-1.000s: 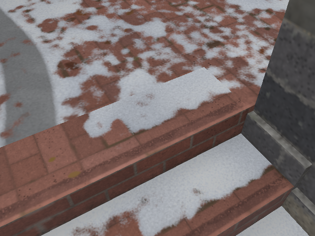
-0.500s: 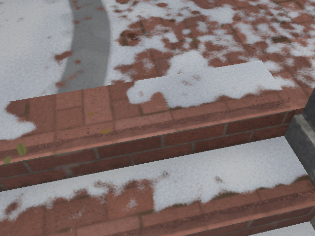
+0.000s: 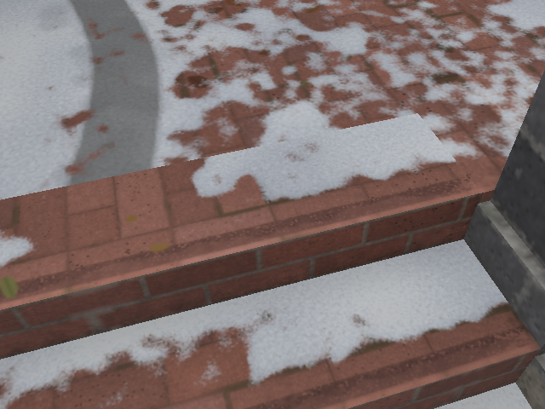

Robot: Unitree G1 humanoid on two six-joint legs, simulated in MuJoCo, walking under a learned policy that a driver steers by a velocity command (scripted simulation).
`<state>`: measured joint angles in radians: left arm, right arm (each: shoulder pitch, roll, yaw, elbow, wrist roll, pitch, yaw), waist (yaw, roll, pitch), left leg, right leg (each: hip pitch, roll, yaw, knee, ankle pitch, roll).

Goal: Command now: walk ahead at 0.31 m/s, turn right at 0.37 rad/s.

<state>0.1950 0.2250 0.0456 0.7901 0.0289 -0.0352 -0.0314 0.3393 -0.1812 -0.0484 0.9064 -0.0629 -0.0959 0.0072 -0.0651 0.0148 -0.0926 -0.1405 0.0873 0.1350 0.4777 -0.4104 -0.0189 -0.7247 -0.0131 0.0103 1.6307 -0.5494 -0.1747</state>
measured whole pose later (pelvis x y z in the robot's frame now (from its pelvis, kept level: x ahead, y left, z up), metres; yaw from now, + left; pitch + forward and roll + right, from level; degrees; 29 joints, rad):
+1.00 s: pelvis +0.43 -0.19 +0.24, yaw -3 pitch +4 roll +5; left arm 0.36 0.29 0.05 1.05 0.04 -0.06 -0.17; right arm 0.19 -0.20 -0.02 0.90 -0.03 -0.02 0.10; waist -0.05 -0.03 -0.14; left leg -0.63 -0.15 0.16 1.01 -0.44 0.13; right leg -0.47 0.09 0.10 1.61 -0.10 0.00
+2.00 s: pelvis +0.58 -0.01 +0.37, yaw +9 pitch +3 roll -1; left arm 0.42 0.26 0.07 1.05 0.13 -0.10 -0.08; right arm 0.16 -0.21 0.02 0.81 0.01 -0.01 -0.01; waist -0.08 0.00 -0.06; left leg -0.64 0.03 0.12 1.13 -0.81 0.03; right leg -0.54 0.07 -0.09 1.43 -0.20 -0.03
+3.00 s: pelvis +0.88 +0.10 +0.46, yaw -24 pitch +3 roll -1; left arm -0.06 0.16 0.02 0.87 0.03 -0.06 -0.10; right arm 0.41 -0.15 0.02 1.06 -0.10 -0.13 0.03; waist -0.04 0.00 -0.08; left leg 0.16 0.04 0.43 0.18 -0.38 -0.04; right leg -0.74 -0.05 -0.02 0.89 -0.08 -0.11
